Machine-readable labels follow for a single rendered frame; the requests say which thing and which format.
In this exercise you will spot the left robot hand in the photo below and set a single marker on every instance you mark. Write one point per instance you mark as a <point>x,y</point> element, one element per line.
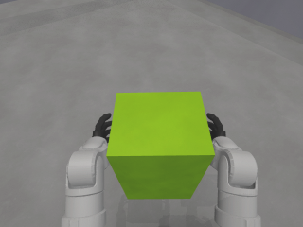
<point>101,126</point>

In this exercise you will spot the robot left forearm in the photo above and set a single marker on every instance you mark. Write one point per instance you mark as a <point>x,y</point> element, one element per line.
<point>84,185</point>

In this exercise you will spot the robot right forearm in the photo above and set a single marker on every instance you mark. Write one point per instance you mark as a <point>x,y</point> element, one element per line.
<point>237,183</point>

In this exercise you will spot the right robot hand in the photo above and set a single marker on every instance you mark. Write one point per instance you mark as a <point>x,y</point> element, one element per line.
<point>216,127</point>

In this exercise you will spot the carton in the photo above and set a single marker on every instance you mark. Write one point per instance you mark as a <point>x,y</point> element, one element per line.
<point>159,145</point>

